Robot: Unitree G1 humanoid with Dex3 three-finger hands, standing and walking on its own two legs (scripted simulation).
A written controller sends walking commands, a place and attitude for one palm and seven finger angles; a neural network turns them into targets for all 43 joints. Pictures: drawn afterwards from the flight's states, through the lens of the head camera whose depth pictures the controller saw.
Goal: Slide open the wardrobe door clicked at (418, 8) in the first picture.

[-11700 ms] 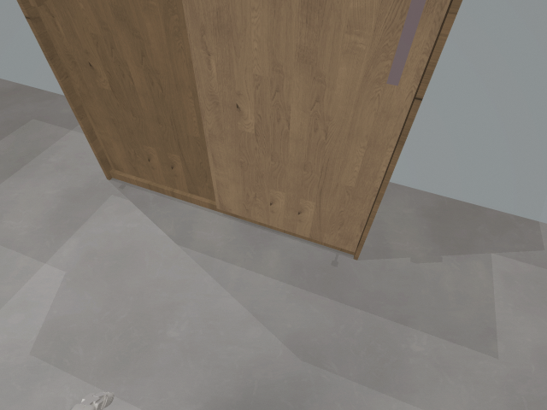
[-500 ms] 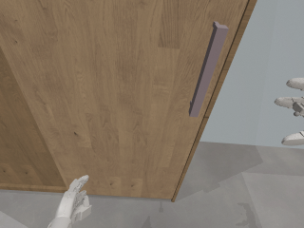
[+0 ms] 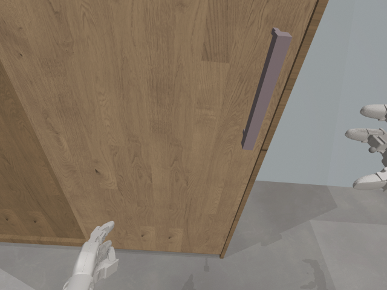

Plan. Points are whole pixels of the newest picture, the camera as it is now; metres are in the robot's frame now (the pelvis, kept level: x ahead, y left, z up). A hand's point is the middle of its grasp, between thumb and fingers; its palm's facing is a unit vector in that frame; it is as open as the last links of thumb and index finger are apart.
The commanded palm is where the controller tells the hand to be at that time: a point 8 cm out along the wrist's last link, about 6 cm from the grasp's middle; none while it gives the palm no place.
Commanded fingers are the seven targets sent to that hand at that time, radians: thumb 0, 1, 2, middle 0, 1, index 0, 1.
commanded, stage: move the hooked fingers beside the handle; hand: right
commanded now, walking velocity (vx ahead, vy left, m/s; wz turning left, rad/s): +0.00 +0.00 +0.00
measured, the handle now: (259, 95) +0.48 -0.14 +0.21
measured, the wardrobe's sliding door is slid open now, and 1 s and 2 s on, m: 0.00 0.00 0.00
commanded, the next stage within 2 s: none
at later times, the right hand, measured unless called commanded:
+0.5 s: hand (340, 131) +0.33 -0.25 +0.24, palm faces +0.08 +1.00 -0.06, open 14.0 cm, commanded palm +0.29 -0.29 +0.24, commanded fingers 0.00 0.50 -0.30 0.30 1.20 0.30 1.20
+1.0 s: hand (313, 116) +0.37 -0.22 +0.24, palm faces +0.07 +1.00 -0.03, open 14.0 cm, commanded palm +0.35 -0.27 +0.23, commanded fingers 0.00 0.50 -0.30 0.30 1.20 0.30 1.20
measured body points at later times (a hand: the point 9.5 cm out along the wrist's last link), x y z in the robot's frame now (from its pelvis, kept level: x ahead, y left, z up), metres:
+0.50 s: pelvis +0.00 -0.01 +0.00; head -0.03 +0.01 +0.45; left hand +0.20 +0.21 -0.07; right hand +0.32 -0.30 +0.24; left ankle -0.01 +0.10 -0.74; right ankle +0.01 -0.11 -0.74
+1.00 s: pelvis +0.01 +0.00 +0.00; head -0.02 +0.02 +0.45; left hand +0.19 +0.23 -0.08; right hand +0.36 -0.27 +0.24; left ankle -0.01 +0.10 -0.74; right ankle +0.01 -0.11 -0.74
